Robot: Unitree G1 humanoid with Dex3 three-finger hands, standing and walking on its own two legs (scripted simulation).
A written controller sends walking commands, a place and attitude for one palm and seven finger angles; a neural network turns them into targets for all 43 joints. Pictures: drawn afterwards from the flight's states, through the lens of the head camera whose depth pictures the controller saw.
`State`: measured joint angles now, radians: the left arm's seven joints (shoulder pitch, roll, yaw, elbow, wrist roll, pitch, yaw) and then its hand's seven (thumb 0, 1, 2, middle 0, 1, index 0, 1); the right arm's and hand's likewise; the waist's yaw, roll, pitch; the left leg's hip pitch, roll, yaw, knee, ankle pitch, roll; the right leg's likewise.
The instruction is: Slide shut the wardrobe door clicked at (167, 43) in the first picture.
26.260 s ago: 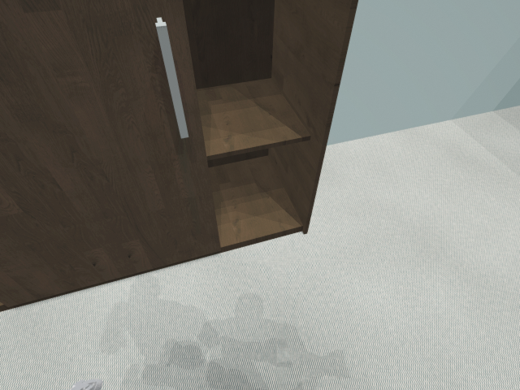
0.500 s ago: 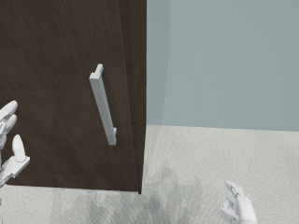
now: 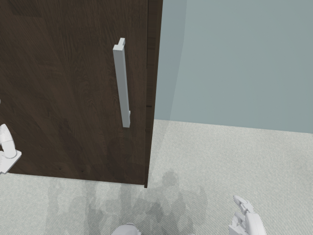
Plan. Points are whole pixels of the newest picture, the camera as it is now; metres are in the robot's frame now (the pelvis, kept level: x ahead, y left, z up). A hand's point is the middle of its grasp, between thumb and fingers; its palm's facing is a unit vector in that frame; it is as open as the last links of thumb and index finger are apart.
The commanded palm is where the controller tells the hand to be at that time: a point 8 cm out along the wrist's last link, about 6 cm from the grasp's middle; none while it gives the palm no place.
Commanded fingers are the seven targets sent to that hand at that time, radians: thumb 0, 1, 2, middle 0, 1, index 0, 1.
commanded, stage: step back with the hand held close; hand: left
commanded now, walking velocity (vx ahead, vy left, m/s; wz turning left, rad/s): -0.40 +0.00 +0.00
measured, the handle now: (124, 89) +0.46 +0.13 +0.11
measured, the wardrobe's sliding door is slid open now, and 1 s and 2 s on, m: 0.00 0.00 0.00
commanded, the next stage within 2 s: stop stepping back and stand still in 0.66 s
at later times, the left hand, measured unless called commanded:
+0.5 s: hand out of the picture +0.15 +0.27 +0.19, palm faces +0.39 -0.79 -0.48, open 7.4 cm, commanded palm +0.08 +0.31 +0.20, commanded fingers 0.00 0.90 0.90 -0.20 -0.30 -0.20 -0.30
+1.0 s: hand out of the picture +0.02 +0.29 +0.20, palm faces +0.38 -0.78 -0.50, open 7.4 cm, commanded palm -0.03 +0.33 +0.20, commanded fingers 0.00 0.90 0.90 -0.20 -0.30 -0.20 -0.30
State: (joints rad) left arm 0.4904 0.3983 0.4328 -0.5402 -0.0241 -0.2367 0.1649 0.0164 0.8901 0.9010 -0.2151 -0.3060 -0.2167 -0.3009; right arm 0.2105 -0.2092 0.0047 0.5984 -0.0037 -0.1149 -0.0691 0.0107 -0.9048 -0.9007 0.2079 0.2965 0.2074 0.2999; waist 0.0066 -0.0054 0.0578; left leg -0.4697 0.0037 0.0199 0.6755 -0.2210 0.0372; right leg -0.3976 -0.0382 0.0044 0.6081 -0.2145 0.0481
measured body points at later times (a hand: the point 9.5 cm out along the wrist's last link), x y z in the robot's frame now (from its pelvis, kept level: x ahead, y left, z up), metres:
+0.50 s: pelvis -0.07 +0.01 +0.01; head -0.04 +0.04 +0.46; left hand +0.12 +0.31 +0.22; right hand +0.12 -0.22 -0.05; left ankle +0.08 +0.09 -0.72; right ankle -0.10 -0.13 -0.70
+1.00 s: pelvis -0.18 +0.03 +0.02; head -0.18 +0.06 +0.47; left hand -0.01 +0.33 +0.23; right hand -0.03 -0.19 -0.04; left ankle -0.06 +0.11 -0.71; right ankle -0.23 -0.07 -0.72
